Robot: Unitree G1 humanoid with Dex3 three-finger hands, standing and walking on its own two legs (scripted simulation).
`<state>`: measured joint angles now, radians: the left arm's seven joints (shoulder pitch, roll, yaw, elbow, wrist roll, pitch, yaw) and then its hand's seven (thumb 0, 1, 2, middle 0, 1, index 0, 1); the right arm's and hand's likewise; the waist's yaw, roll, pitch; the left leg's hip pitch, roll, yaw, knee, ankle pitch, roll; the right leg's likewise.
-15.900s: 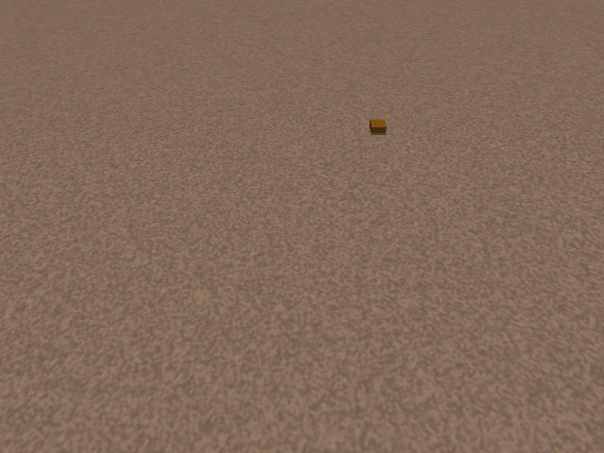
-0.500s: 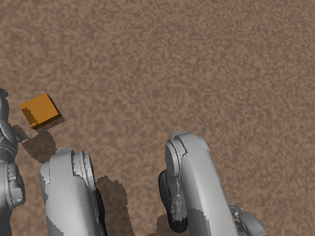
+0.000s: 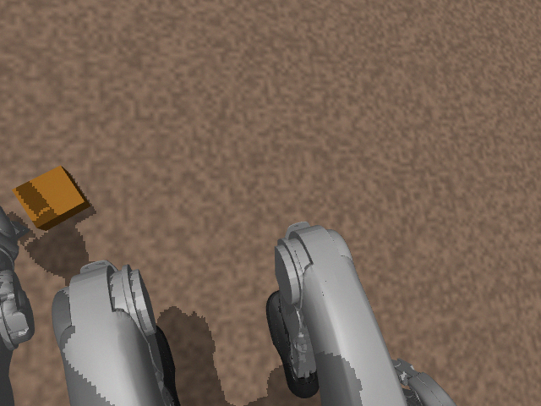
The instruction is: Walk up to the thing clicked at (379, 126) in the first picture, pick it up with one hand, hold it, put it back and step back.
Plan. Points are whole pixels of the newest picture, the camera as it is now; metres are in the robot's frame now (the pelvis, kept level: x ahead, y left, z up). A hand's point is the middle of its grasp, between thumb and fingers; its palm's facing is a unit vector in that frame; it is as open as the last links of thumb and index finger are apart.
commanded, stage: rise first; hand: left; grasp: from above
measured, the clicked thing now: (53, 198) +0.46 +0.31 -0.29
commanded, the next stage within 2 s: approach in 0.90 s
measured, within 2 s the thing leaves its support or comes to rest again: neither
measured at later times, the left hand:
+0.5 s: hand out of the picture +0.41 +0.35 -0.17, palm faces -0.31 -0.23 -0.92, open 13.1 cm
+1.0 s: hand out of the picture +0.41 +0.35 -0.18, palm faces -0.32 -0.25 -0.91, open 13.0 cm
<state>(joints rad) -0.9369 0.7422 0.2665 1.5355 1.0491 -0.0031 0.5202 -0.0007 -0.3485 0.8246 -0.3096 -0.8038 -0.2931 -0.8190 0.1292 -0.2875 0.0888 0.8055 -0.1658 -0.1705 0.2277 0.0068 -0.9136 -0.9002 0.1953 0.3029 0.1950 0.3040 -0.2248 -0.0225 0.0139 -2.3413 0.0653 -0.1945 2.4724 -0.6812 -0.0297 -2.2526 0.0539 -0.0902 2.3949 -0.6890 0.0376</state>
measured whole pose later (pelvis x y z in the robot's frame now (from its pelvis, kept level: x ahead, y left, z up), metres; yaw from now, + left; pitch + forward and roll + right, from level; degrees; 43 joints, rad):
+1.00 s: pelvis +0.00 +0.00 +0.00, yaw +0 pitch +30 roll -8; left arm -0.91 0.75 0.26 1.53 1.06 -0.03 0.52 0.00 -0.34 0.82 -0.32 -0.78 -0.30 -0.80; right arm 0.14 -0.29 0.09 0.81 -0.17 -0.20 0.25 0.01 -0.91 -0.90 0.20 0.30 0.19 0.30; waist -0.22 -0.03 0.02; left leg -2.34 0.06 -0.20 2.47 -0.68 -0.03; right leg -2.25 0.05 -0.09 2.39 -0.69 0.04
